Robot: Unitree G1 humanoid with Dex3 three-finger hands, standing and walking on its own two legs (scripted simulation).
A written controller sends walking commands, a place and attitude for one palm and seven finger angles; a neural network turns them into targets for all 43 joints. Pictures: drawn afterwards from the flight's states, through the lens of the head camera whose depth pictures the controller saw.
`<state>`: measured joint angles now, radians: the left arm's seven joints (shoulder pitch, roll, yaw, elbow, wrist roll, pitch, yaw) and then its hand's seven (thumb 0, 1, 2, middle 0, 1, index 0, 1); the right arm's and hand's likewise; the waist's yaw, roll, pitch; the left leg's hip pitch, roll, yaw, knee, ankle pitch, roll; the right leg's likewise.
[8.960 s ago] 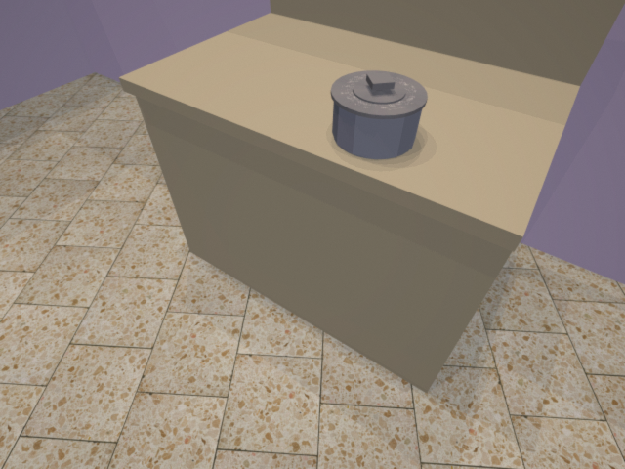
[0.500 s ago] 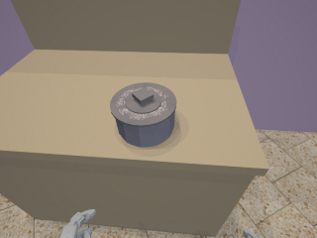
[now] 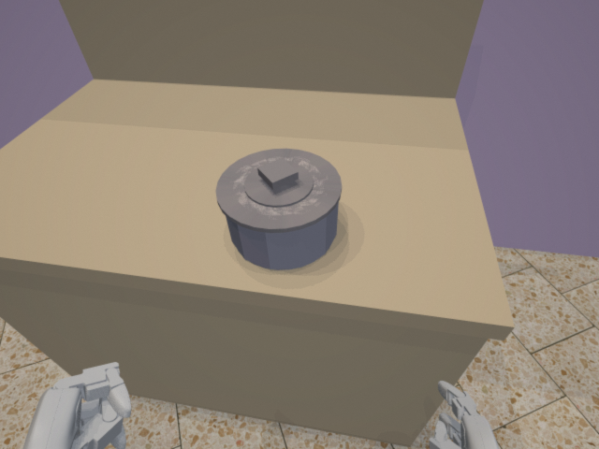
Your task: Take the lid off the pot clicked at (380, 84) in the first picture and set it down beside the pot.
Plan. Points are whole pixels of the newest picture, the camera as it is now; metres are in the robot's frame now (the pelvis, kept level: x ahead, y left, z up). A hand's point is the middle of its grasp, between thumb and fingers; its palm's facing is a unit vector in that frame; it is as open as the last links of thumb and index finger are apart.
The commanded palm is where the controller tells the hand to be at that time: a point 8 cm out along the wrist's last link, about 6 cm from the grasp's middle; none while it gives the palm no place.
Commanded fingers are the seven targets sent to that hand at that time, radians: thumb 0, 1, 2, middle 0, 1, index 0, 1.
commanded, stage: raise the hand higher, near the body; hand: left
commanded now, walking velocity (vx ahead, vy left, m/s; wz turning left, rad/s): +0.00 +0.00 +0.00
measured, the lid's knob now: (277, 173) +0.47 +0.10 +0.13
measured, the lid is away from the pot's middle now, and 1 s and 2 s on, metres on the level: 0.00 0.00 0.00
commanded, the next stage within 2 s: reach forward and open the fingers in 0.78 s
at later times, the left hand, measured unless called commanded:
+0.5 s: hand (101, 367) +0.17 +0.24 +0.10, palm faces +0.31 -0.85 -0.43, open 3.1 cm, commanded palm +0.12 +0.27 +0.14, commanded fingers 0.00 0.90 0.90 -1.30 -1.50 -1.30 -1.50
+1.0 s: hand (90, 315) +0.20 +0.25 +0.15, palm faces +0.28 -0.48 -0.83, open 3.0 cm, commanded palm +0.16 +0.27 +0.19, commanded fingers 0.00 0.68 1.05 -1.24 -1.25 -1.24 -1.25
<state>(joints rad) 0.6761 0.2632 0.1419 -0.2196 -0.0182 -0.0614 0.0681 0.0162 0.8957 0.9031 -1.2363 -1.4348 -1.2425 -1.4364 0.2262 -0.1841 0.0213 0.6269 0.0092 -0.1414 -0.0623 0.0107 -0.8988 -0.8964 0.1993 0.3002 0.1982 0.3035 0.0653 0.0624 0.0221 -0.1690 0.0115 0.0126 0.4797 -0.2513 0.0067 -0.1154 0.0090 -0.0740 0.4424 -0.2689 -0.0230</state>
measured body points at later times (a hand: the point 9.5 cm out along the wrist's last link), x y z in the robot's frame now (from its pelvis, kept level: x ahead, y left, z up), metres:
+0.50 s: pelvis +0.02 +0.01 +0.00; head +0.00 -0.01 +0.45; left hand +0.14 +0.28 +0.13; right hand +0.23 -0.21 -0.06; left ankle +0.01 +0.11 -0.74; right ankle -0.01 -0.10 -0.74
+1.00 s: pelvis +0.01 +0.01 +0.00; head +0.01 -0.01 +0.45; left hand +0.18 +0.27 +0.19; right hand +0.21 -0.20 -0.09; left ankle +0.01 +0.12 -0.74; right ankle -0.01 -0.10 -0.74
